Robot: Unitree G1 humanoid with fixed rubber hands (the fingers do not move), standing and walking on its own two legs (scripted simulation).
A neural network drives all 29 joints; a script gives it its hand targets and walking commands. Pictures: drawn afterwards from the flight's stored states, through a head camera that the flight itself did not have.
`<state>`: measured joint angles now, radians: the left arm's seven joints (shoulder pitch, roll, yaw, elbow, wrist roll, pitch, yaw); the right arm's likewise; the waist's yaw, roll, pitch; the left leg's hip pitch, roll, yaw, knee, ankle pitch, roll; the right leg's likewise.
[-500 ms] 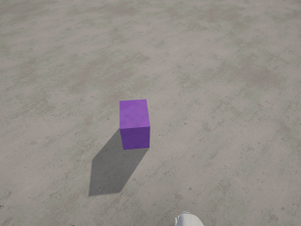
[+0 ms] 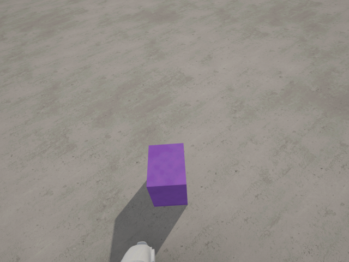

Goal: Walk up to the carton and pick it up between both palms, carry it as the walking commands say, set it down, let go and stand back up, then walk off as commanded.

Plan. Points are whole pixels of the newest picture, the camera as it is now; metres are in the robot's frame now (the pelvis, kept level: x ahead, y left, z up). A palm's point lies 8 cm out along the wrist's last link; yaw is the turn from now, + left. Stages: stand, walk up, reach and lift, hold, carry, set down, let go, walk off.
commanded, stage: walk up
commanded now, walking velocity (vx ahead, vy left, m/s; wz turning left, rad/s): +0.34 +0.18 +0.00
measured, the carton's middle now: (168, 175) +0.66 +0.12 -0.65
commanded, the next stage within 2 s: none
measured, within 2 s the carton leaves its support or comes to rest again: neither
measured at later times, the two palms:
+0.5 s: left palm (83, 226) +0.24 +0.29 -0.14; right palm (255, 257) +0.17 -0.17 -0.15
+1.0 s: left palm (99, 232) +0.22 +0.24 -0.15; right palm (258, 251) +0.19 -0.19 -0.16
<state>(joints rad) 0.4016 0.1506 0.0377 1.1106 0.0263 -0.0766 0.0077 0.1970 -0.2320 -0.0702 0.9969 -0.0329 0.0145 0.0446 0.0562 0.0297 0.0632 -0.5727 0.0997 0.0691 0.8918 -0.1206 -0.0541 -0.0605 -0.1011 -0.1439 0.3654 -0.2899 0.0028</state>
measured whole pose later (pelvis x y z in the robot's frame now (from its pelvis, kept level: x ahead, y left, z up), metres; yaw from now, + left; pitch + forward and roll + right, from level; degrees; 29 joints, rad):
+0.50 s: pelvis +0.16 +0.06 -0.01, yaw +0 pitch -1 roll +1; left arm 0.15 0.18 0.04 1.03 0.02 0.01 0.01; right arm 0.28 -0.17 -0.03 1.06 -0.03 -0.05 -0.02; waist -0.03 -0.01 0.04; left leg -0.21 0.02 0.15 0.38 -0.16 0.04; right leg -0.40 -0.08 -0.06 0.75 -0.31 0.03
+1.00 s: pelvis +0.21 +0.02 +0.00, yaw +1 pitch -2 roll +0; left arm 0.22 0.14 0.02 1.15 0.01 -0.01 0.03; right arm 0.30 -0.12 -0.02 1.16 -0.02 -0.01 -0.04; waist -0.01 0.02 0.04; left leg -0.11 0.07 0.11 0.37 -0.23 -0.04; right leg -0.17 0.01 -0.11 0.38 -0.19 -0.05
